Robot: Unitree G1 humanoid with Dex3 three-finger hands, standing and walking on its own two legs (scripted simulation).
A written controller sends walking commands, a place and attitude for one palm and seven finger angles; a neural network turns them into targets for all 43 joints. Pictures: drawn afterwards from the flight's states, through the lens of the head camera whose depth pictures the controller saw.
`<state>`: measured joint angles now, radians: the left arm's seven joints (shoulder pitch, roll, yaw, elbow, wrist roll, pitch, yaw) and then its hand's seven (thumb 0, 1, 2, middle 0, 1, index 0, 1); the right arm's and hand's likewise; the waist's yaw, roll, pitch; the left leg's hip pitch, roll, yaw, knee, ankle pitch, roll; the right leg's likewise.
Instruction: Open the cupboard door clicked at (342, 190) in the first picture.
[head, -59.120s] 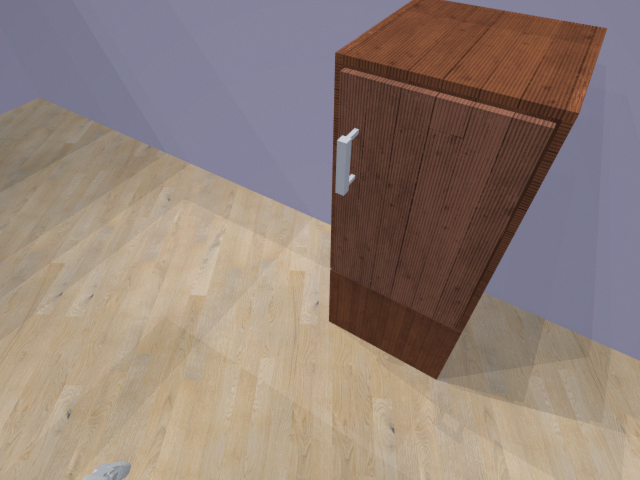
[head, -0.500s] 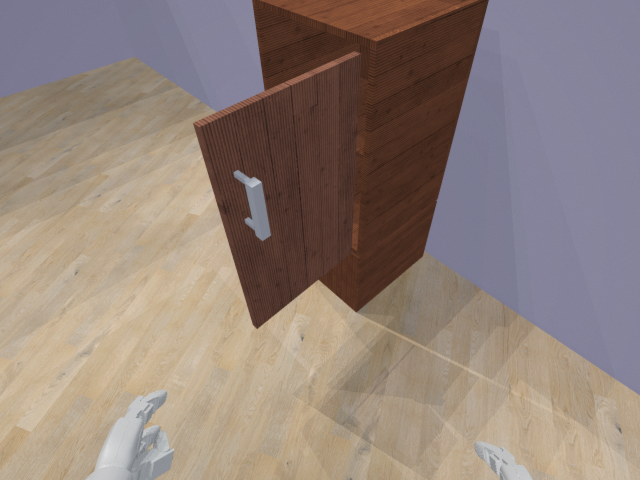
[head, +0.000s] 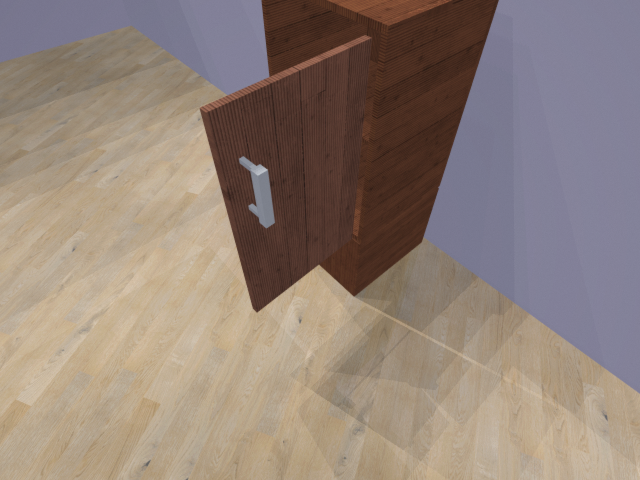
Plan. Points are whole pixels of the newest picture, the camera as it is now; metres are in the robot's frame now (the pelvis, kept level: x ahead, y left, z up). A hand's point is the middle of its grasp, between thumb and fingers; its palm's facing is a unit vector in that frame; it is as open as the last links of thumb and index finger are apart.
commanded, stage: let the arm hang, fingers relaxed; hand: left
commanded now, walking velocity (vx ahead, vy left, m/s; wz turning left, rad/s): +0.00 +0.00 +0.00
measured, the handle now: (256, 192) +0.58 +0.15 -0.01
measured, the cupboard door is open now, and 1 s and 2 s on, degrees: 92 92 92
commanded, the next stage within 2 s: look to check the result in 0.42 s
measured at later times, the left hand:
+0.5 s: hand out of the picture +0.00 +0.16 -0.18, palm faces +0.01 -0.98 -0.20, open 7.4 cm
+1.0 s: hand out of the picture +0.03 +0.16 -0.17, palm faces +0.00 -0.98 -0.22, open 7.4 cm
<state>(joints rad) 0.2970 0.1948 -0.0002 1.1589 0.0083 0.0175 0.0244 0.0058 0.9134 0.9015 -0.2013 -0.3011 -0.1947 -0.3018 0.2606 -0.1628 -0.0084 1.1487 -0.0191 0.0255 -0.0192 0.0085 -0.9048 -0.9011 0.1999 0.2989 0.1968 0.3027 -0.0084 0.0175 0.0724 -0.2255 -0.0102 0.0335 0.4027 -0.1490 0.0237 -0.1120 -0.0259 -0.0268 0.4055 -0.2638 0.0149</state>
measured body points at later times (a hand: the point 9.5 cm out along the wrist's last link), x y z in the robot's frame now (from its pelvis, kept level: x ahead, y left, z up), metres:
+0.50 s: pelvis +0.00 -0.01 +0.00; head +0.02 -0.02 +0.45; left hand +0.00 +0.21 -0.16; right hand -0.01 -0.23 -0.17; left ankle +0.04 +0.10 -0.74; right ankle -0.03 -0.13 -0.74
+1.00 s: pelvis +0.01 -0.02 +0.00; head +0.03 -0.03 +0.45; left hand +0.03 +0.21 -0.15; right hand +0.03 -0.26 -0.16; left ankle +0.04 +0.10 -0.74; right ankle -0.03 -0.13 -0.74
